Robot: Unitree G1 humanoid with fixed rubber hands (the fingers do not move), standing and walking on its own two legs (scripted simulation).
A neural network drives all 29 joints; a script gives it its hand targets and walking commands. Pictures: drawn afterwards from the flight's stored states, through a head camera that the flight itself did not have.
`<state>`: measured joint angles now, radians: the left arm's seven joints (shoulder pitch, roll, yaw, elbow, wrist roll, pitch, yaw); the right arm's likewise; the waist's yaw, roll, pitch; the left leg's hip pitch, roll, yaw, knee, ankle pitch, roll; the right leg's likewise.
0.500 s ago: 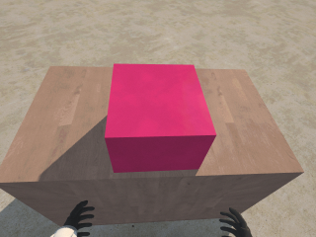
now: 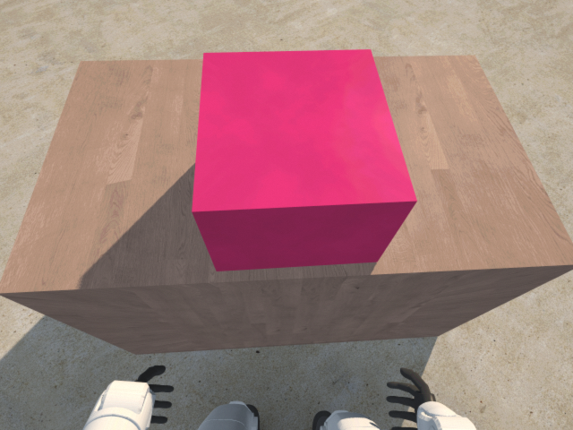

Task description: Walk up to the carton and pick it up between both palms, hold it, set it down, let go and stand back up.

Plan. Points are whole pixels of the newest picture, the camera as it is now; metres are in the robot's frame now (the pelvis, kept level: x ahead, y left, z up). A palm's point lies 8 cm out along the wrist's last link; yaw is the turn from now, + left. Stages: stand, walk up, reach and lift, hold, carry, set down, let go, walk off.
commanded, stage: set down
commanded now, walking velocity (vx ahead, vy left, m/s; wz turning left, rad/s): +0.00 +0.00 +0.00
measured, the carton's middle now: (293, 160) +0.52 +0.02 -0.01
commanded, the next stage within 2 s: let go in 0.96 s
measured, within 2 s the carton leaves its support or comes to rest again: neither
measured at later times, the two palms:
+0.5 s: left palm (117, 367) +0.19 +0.24 -0.05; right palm (476, 371) +0.20 -0.25 -0.07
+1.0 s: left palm (140, 405) +0.14 +0.22 -0.10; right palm (457, 426) +0.13 -0.22 -0.10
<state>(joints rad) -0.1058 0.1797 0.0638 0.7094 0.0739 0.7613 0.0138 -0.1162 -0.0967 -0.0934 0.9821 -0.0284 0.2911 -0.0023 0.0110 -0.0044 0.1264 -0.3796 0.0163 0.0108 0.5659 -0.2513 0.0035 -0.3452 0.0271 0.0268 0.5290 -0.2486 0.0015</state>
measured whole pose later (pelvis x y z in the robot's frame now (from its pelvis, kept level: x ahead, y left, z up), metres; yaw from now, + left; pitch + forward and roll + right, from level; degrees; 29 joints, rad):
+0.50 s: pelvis +0.04 -0.01 +0.01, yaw -1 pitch +4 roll -1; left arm 0.21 0.31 0.01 0.09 0.01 0.79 -0.03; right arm 0.09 -0.24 -0.03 0.58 0.11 0.30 0.00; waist 0.03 -0.03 0.03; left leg -0.25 0.04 0.03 0.40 -0.22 -0.01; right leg -0.20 0.05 0.05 0.31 -0.18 -0.01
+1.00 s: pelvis -0.02 +0.00 +0.00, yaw -1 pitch -2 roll +0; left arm 0.07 0.21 -0.03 0.66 0.02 0.33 0.02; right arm 0.03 -0.10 -0.15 0.96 -0.11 -0.10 0.04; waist 0.00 -0.03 0.02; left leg -0.25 0.02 0.04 0.49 -0.20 0.00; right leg -0.25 0.01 0.03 0.50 -0.23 -0.01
